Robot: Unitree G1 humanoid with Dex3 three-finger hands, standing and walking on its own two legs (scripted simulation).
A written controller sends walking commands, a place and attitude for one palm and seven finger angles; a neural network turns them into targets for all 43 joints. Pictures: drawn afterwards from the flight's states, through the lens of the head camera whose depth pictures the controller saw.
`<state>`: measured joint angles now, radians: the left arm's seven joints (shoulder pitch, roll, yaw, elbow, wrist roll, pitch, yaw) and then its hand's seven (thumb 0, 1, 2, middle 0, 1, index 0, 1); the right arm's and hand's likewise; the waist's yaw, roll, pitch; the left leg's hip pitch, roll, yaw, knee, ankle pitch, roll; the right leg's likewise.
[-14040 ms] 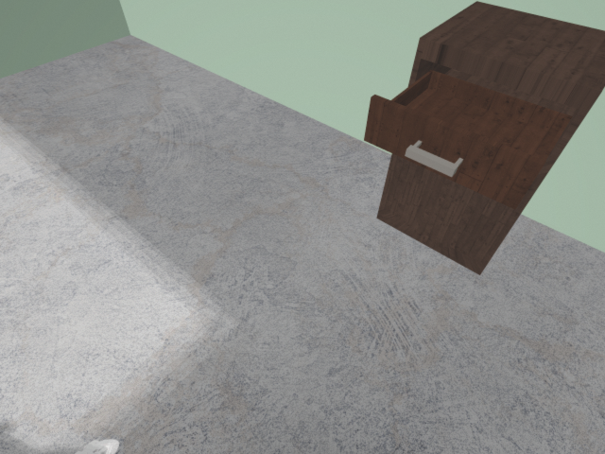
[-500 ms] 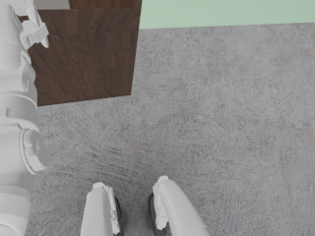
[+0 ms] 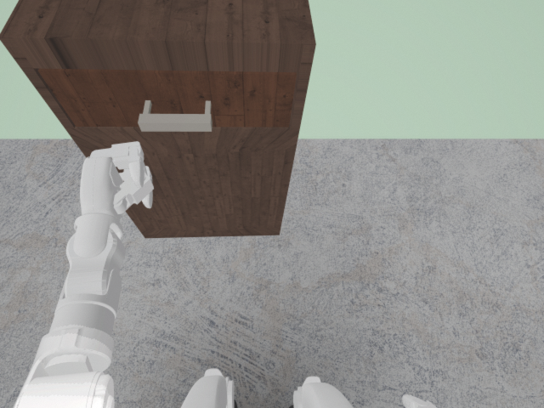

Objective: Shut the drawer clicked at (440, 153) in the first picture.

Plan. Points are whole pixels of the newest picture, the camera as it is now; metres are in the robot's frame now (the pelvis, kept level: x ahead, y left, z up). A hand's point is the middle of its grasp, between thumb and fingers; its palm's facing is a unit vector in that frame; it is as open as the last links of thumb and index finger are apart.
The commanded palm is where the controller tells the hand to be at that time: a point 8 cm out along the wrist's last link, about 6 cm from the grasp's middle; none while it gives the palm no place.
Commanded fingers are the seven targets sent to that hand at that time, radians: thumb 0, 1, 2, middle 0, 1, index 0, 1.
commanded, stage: draw the hand back to the body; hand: left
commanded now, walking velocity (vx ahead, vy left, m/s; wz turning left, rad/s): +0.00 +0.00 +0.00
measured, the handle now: (177, 114) +0.63 +0.17 -0.03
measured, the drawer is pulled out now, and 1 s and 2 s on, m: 0.00 0.00 0.00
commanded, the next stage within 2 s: step back with the hand held close in 1.02 s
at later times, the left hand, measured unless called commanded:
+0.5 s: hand (46, 258) +0.27 +0.21 +0.15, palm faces +0.25 -0.92 -0.29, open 3.3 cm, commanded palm +0.22 +0.26 +0.17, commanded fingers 0.00 0.90 0.90 -1.40 -1.60 -1.40 -1.60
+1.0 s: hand out of the picture +0.16 +0.24 +0.24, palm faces +0.42 -0.81 -0.40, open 3.3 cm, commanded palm +0.12 +0.28 +0.25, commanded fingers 0.00 0.90 0.90 -1.40 -1.60 -1.40 -1.60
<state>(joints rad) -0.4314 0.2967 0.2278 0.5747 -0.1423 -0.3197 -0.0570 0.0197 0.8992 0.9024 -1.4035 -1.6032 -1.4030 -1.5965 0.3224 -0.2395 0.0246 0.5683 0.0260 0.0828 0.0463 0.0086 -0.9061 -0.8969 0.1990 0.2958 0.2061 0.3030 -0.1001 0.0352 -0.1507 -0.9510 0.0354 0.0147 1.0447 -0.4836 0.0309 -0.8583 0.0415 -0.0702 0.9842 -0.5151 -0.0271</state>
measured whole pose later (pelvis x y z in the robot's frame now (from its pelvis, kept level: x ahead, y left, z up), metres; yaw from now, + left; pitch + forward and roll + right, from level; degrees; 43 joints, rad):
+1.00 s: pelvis +0.00 -0.01 +0.07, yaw +2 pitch -4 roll +0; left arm 0.55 0.33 0.28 -0.48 -0.09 -0.09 0.09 0.01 0.89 0.90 -1.41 -1.60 -1.41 -1.60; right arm 0.19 -0.24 0.03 0.60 0.02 -0.07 -0.07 0.02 -0.90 -0.90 0.20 0.30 0.21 0.30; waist 0.07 0.08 0.00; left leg -0.14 -0.01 0.02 0.45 -0.24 0.03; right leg -0.06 0.01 -0.06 0.41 -0.29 -0.02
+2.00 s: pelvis -0.09 +0.01 +0.06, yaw +3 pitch +1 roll -2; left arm 0.64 0.39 0.37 -0.60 -0.03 -0.23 0.13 0.02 0.89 0.90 -1.41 -1.60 -1.41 -1.60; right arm 0.19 -0.23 0.00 0.55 -0.01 -0.04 -0.07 0.02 -0.90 -0.90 0.20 0.30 0.21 0.30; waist 0.00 0.03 0.03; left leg -0.42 -0.01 0.01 0.57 -0.17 0.06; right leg -0.33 0.02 -0.07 0.51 -0.19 0.00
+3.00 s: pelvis -0.24 -0.02 +0.07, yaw +3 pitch +2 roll -1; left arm 0.67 0.43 0.36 -0.57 -0.05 -0.21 0.14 0.01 0.89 0.90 -1.41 -1.60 -1.41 -1.60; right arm 0.23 -0.24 -0.02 0.61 0.01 -0.06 -0.08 0.02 -0.90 -0.90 0.20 0.30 0.21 0.30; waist -0.04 -0.03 -0.02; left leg -0.30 -0.01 0.00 0.49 -0.22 0.03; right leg -0.25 0.04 0.01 0.48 -0.25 -0.02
